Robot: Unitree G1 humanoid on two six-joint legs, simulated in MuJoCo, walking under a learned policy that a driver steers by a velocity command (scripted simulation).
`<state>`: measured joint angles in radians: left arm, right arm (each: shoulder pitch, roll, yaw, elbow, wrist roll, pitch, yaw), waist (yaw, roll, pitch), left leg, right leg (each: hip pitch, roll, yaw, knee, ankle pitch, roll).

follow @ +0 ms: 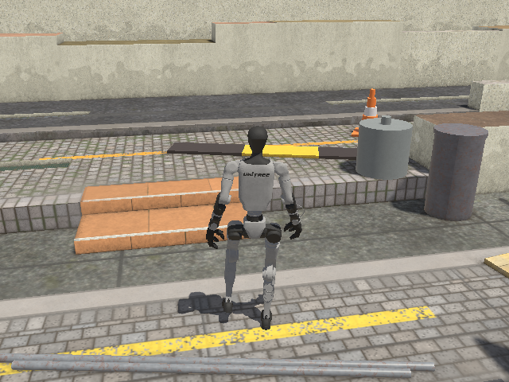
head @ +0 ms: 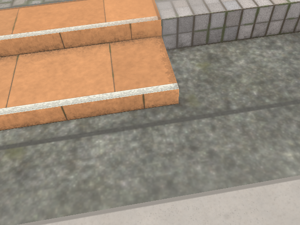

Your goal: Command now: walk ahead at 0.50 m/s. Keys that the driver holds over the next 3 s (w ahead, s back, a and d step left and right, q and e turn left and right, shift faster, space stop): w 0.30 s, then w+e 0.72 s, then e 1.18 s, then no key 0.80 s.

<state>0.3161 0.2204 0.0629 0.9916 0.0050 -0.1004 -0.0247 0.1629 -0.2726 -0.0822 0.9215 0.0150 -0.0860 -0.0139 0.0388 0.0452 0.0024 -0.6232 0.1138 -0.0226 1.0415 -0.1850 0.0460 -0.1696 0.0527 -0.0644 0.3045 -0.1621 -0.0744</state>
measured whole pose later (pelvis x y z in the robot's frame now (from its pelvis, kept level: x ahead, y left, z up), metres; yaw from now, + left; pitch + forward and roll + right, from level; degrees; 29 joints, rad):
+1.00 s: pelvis +0.55 -0.03 -0.03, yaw -19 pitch +1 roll +1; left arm 0.13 0.27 0.09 0.80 -0.02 -0.06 -0.04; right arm 0.23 -0.27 -0.07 0.92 0.02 -0.10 -0.01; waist -0.01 0.00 0.07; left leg -0.26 0.05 0.03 1.19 -0.47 0.00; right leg -0.44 0.06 -0.05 0.61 -0.19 -0.11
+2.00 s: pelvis +0.75 -0.14 +0.00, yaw -55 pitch +3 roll +3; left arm 0.24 0.29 0.07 0.63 0.00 0.02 0.03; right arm 0.09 -0.33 -0.10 0.76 -0.01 0.01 -0.03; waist 0.01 0.04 0.03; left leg -0.59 0.00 -0.02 1.07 -0.35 -0.06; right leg -0.31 0.03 0.08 0.48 -0.21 -0.05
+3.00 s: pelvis +0.74 -0.15 -0.01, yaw -68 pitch -1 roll +0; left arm 0.21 0.22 0.03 0.70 0.02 0.00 0.01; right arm 0.21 -0.27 -0.03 0.86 -0.01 0.00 -0.02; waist -0.02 0.00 0.03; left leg -0.21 0.05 -0.02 0.51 -0.28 -0.07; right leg -0.21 0.03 0.06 0.54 -0.32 -0.01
